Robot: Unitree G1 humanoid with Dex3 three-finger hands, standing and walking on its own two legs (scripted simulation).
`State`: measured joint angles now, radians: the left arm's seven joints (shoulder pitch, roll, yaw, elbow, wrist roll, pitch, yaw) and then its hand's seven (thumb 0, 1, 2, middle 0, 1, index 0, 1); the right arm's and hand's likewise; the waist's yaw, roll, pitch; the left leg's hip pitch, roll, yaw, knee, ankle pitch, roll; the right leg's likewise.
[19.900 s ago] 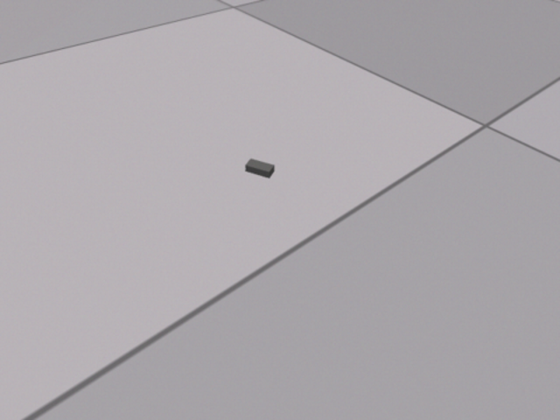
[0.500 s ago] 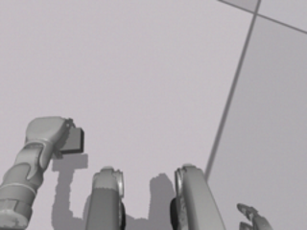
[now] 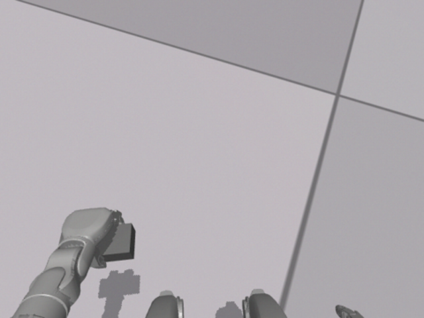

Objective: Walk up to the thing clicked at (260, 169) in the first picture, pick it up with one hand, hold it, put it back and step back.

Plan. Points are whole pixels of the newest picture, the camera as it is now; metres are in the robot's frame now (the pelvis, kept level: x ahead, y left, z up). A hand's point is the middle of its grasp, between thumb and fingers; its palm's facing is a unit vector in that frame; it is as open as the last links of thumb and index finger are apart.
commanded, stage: lift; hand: left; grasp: from above
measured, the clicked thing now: (98, 244) +0.33 +0.25 -0.12
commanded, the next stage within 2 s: hold in 0.44 s
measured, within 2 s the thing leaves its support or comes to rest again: neither
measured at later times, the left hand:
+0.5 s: hand (92, 218) +0.34 +0.22 -0.01, palm faces -0.47 -0.07 -0.88, open 9.2 cm
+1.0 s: hand (88, 203) +0.35 +0.22 +0.04, palm faces -0.47 -0.06 -0.88, open 9.2 cm
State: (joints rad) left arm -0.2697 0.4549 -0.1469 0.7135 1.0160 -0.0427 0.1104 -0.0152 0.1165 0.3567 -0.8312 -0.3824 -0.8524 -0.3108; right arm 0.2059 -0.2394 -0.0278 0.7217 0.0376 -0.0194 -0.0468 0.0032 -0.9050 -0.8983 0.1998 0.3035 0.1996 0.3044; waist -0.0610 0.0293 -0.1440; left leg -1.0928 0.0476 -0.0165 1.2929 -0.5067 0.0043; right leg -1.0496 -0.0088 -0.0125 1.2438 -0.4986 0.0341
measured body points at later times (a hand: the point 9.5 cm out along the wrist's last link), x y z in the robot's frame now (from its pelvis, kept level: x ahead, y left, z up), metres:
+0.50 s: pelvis +0.03 +0.00 +0.08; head +0.09 +0.00 +0.53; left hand +0.36 +0.22 +0.04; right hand +0.12 -0.27 -0.04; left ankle +0.06 +0.11 -0.62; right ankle +0.06 -0.14 -0.62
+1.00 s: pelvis +0.05 +0.00 +0.10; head +0.08 -0.01 +0.55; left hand +0.37 +0.22 +0.09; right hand +0.16 -0.27 -0.01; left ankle +0.06 +0.11 -0.62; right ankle +0.06 -0.14 -0.62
